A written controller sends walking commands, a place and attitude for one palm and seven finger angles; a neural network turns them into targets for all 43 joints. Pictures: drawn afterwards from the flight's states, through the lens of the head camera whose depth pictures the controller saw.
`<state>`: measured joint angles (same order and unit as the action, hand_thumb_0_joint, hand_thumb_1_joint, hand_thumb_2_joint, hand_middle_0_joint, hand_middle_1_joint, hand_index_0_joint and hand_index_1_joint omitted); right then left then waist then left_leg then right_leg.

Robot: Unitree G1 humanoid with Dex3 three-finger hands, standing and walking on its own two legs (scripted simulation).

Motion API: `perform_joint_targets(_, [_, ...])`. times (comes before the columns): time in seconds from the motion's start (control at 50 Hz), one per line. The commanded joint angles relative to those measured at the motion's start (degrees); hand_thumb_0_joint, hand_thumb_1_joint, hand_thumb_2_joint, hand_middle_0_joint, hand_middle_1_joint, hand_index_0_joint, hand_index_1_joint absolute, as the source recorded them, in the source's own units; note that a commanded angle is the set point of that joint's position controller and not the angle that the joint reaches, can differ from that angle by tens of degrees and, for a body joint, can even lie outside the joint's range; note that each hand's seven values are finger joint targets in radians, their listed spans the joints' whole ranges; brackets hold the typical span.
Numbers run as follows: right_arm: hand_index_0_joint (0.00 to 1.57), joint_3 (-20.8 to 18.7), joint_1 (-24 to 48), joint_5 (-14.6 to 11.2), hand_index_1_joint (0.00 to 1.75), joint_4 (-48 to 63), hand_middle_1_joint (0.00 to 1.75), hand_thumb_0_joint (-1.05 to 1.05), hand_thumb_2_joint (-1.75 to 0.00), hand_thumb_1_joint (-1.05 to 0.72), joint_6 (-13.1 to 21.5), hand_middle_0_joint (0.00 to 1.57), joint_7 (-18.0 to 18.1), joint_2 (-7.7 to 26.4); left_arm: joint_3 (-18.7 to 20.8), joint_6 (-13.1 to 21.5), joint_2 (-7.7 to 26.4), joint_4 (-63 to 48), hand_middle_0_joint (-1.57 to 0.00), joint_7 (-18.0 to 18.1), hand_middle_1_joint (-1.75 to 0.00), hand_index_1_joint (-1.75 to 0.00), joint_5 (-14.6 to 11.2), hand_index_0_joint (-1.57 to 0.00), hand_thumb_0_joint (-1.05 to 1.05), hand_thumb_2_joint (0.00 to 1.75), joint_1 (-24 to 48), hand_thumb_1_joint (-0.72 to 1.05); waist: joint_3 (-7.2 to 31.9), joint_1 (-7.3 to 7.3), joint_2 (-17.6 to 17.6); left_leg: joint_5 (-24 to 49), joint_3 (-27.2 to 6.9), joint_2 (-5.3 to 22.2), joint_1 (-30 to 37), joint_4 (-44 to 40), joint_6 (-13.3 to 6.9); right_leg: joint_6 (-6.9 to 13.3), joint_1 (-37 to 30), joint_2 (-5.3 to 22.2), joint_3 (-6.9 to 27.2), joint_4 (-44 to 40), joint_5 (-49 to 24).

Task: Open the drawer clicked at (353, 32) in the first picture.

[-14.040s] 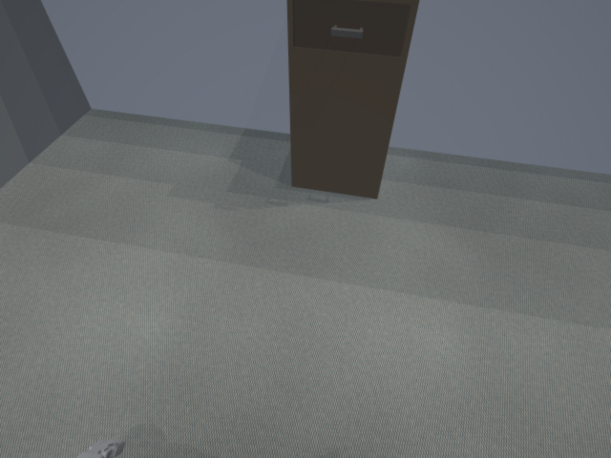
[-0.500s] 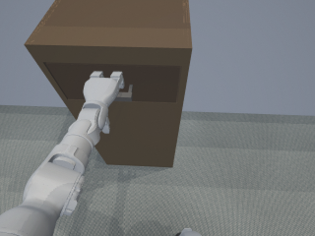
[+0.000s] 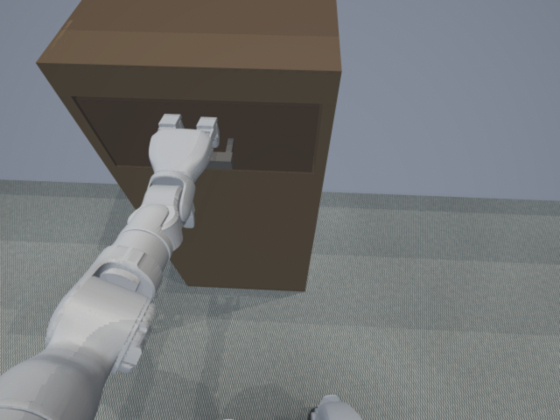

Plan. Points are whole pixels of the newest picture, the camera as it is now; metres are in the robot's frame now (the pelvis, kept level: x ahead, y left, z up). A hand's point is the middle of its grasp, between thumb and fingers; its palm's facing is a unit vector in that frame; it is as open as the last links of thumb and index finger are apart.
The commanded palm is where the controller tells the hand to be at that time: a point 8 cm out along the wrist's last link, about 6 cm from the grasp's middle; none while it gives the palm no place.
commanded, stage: lower the fingers behind the handle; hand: left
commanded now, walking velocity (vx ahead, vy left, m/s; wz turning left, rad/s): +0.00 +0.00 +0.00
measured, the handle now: (203, 151) +0.54 +0.11 +0.03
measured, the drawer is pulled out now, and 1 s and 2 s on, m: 0.00 0.00 0.00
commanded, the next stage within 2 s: lift the fingers back up to retry in 0.56 s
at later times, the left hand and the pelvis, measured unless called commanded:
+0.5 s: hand (191, 173) +0.49 +0.13 +0.03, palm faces +0.00 +0.04 -1.00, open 13.8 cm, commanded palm +0.46 +0.13 +0.06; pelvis -0.02 +0.00 -0.02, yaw +0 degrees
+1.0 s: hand (193, 169) +0.49 +0.12 +0.04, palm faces -0.03 -0.01 -1.00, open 13.8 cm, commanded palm +0.46 +0.13 +0.11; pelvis -0.01 +0.00 +0.00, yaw +0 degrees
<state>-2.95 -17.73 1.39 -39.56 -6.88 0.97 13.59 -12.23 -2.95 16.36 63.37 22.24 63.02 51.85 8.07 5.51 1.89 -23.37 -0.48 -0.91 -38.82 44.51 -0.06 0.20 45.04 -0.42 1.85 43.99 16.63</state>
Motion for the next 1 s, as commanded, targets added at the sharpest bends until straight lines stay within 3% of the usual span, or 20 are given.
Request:
perform_joint_targets(0.0, [0.2,-2.9,-5.6,-0.1,0.3,3.8,0.3,0.0,-0.9,-0.9,1.7,0.2,0.6,8.5,0.4,-0.1,4.6,-4.3,-0.3,-0.6,-1.2,-1.2,-0.6,-0.3,0.0,0.3,20.6,-0.5,17.9,3.45,-5.1,11.6,2.7,-1.0,2.5,-3.9,-1.9,1.9,-14.2,-1.0,-2.1,-3.9,-10.8])
perform_joint_targets(0.04, [0.2,-3.0,-5.8,-0.1,0.3,3.7,0.3,0.0,-0.9,-0.9,1.7,0.2,0.5,8.5,1.4,-0.3,5.2,-3.5,-0.3,-0.8,-1.2,-1.2,-0.6,-0.3,0.0,0.3,19.6,-0.5,18.6,3.06,-5.1,11.7,2.7,-1.1,1.9,-3.1,-1.9,2.0,-14.1,-1.1,-2.1,-3.4,-10.9])
perform_joint_targets(0.06, [0.2,-2.9,-6.0,-0.1,0.3,3.7,0.3,0.0,-0.9,-0.9,1.7,0.2,0.5,8.6,0.5,-0.6,4.7,-3.5,-0.3,-0.9,-1.2,-1.2,-0.9,-0.3,0.0,0.3,20.8,-0.5,17.9,3.86,-4.9,10.8,2.6,-1.0,1.2,-3.1,-1.9,1.8,-13.5,-1.0,-2.1,-3.2,-10.4])
perform_joint_targets(0.1, [0.2,-2.7,-6.2,-0.1,0.3,3.9,0.3,0.0,-0.9,-0.9,1.6,0.2,0.6,8.7,1.9,-0.8,6.3,-2.8,-0.3,-1.2,-1.2,-1.2,-0.9,-0.3,0.0,0.3,18.9,-0.5,18.9,3.07,-5.8,10.7,2.7,-1.2,0.1,-2.6,-2.0,1.8,-14.4,-1.0,-1.9,-2.7,-10.7])
perform_joint_targets(0.14, [0.2,-2.7,-6.0,-0.3,0.3,4.0,0.3,0.0,-0.9,-0.9,1.7,0.2,0.6,8.6,0.0,-0.9,4.0,-2.4,-0.3,-1.6,-1.2,-1.2,-1.0,-0.3,0.0,0.3,19.4,-0.5,17.9,3.64,-4.9,9.5,2.8,-1.2,-0.6,-2.1,-1.9,1.9,-12.4,-1.0,-2.0,-2.6,-9.4])
perform_joint_targets(0.2, [0.2,-2.5,-6.3,-0.4,0.3,4.2,0.3,0.0,-0.9,-0.9,1.7,0.2,1.0,9.0,1.8,-1.3,7.3,-2.5,-0.3,-1.7,-1.2,-1.2,-1.3,-0.3,0.0,0.3,21.2,-0.5,16.9,4.15,-6.9,5.9,2.6,-1.2,-2.5,-2.2,-2.3,1.5,-12.1,-0.8,-1.7,-3.0,-5.7])
perform_joint_targets(0.24, [0.2,-2.5,-6.3,-0.5,0.3,4.5,0.3,0.0,-0.9,-0.9,1.8,0.2,1.2,9.0,1.9,-1.1,7.7,-3.6,-0.3,-2.1,-1.2,-1.2,-1.3,-0.3,0.0,0.3,22.4,-0.5,18.2,3.85,-5.3,5.8,2.6,-1.3,-2.3,-2.0,-2.2,1.6,-12.2,-0.7,-1.4,-2.8,-5.5])
perform_joint_targets(0.28, [0.2,-2.4,-6.7,-0.5,0.3,4.4,0.3,0.0,-0.9,-0.9,1.9,0.2,1.1,8.7,0.3,-1.2,5.7,-2.8,-0.3,-2.3,-1.2,-1.2,-1.2,-0.3,0.0,0.3,21.6,-0.5,17.6,4.17,-4.5,6.0,2.5,-1.1,-1.8,-1.9,-2.2,1.7,-10.9,-0.9,-1.9,-2.5,-5.4])
perform_joint_targets(0.32, [0.2,-2.3,-6.7,-0.6,0.3,4.7,0.3,0.0,-0.9,-0.9,2.0,0.2,1.2,9.0,1.8,-1.0,7.6,-3.2,-0.3,-2.5,-1.2,-1.2,-1.3,-0.3,0.0,0.3,21.5,-0.5,18.6,3.77,-5.4,5.4,2.5,-1.1,-2.5,-1.8,-2.2,1.6,-11.6,-0.9,-1.7,-2.3,-4.9])
perform_joint_targets(0.36, [0.2,-2.2,-7.0,-0.7,0.3,4.6,0.3,0.0,-0.9,-0.9,2.2,0.2,1.2,8.8,0.1,-1.0,6.0,-2.7,-0.3,-2.8,-1.2,-1.2,-1.4,-0.3,0.0,0.3,22.5,-0.5,17.4,4.44,-4.6,4.3,2.3,-1.1,-2.8,-1.7,-2.2,1.6,-10.1,-0.8,-1.9,-2.3,-3.6])
perform_joint_targets(0.4, [0.2,-2.1,-7.1,-0.7,0.3,4.6,0.3,0.0,-0.9,-0.9,2.2,0.2,1.4,9.2,2.1,-1.0,8.3,-1.8,-0.3,-2.8,-1.2,-1.2,-1.5,-0.3,0.0,0.3,21.5,-0.5,16.9,4.12,-6.2,3.4,2.3,-1.1,-3.7,-1.7,-2.4,1.5,-10.3,-0.9,-1.7,-2.5,-2.6])
perform_joint_targets(0.46, [0.2,-2.1,-7.3,-0.8,0.3,4.6,0.3,0.0,-0.9,-0.9,2.6,0.2,1.4,9.0,0.7,-0.8,7.4,-2.6,-0.3,-3.0,-1.2,-1.2,-1.5,-0.3,0.0,0.3,23.8,-0.5,17.4,4.67,-4.1,2.9,2.3,-1.2,-3.6,-1.5,-2.4,1.6,-9.4,-0.8,-1.6,-2.4,-1.9])
perform_joint_targets(0.54, [0.2,-2.3,-7.6,-0.6,0.3,4.7,0.3,0.0,-0.9,-0.9,2.7,0.2,1.3,9.1,1.9,-0.5,7.8,-3.0,-0.3,-3.0,-1.2,-1.2,-1.8,-0.3,0.0,0.3,22.7,-0.5,19.5,4.25,-6.1,4.4,2.3,-1.1,-3.4,-1.1,-2.4,1.5,-10.8,-0.9,-1.6,-1.9,-3.8])
perform_joint_targets(0.58, [0.2,-2.1,-7.8,-0.8,0.3,4.7,0.3,0.0,-0.9,-0.9,2.6,0.2,1.4,9.0,1.6,-0.6,7.9,-2.2,-0.3,-3.2,-1.2,-1.2,-1.6,-0.3,0.0,0.3,21.8,-0.5,18.5,4.03,-5.5,4.2,2.4,-1.2,-4.0,-1.2,-2.4,1.5,-10.6,-0.8,-1.7,-1.9,-3.7])
perform_joint_targets(0.62, [0.2,-2.2,-7.6,-0.9,0.3,4.5,0.3,0.0,-0.9,-0.9,2.7,0.2,1.4,9.1,0.5,-0.8,6.9,-2.4,-0.3,-3.2,-1.2,-1.2,-1.5,-0.3,0.0,0.3,23.5,-0.5,16.6,5.02,-5.6,3.2,2.2,-0.9,-4.0,-1.2,-2.4,1.4,-8.7,-0.9,-1.8,-2.3,-2.3])
perform_joint_targets(0.66, [0.2,-2.1,-7.7,-0.8,0.3,4.7,0.3,0.0,-0.9,-0.9,2.6,0.2,1.5,9.3,2.4,-0.7,9.3,-3.8,-0.3,-2.9,-1.2,-1.2,-1.7,-0.3,0.0,0.3,24.5,-0.5,18.5,4.37,-4.4,3.7,2.3,-1.1,-3.5,-1.3,-2.4,1.5,-9.9,-0.8,-1.5,-2.1,-2.7])
perform_joint_targets(0.72, [0.2,-2.3,-7.5,-0.8,0.3,5.3,0.3,0.0,-0.9,-0.9,2.6,0.2,1.5,8.7,1.6,-0.5,8.5,-6.9,-0.3,-3.0,-1.2,-1.2,-1.9,-0.3,0.0,0.3,25.9,-0.5,22.0,3.92,-3.3,5.5,2.5,-1.3,-0.7,-2.0,-2.4,1.4,-12.7,-0.9,-1.5,-2.7,-4.6])
perform_joint_targets(0.76, [0.2,-2.2,-7.7,-0.9,0.3,5.1,0.3,0.0,-0.9,-0.9,2.4,0.2,1.6,8.9,2.8,-0.4,10.6,-7.4,-0.3,-2.9,-1.2,-1.2,-1.8,-0.3,0.0,0.3,27.7,-0.5,21.3,4.01,-3.1,5.8,2.0,-1.2,-0.1,-2.7,-2.4,1.4,-13.2,-0.9,-1.6,-3.1,-4.9])
perform_joint_targets(0.86, [0.2,-2.5,-7.7,-0.8,0.3,5.0,0.3,0.0,-0.9,-0.9,2.5,0.2,1.7,8.7,2.7,0.9,10.6,-11.2,-0.3,-2.4,-1.2,-1.2,-1.8,-0.3,0.0,0.3,30.7,-0.5,22.8,3.99,-2.2,9.0,1.5,-1.0,4.5,-4.3,-2.3,1.5,-15.0,-1.1,-1.7,-4.5,-7.1])
perform_joint_targets(0.98, [0.2,-2.8,-6.7,-0.3,0.3,5.3,0.3,0.0,-0.9,-0.9,2.3,0.2,1.4,8.2,5.7,3.1,13.0,-16.2,-0.3,-0.8,-1.2,-1.2,-1.7,-0.3,0.0,0.3,28.9,-0.5,25.0,1.53,-1.0,15.8,1.8,-1.1,9.2,-6.2,-2.0,1.8,-20.5,-1.2,-1.9,-5.7,-13.4])
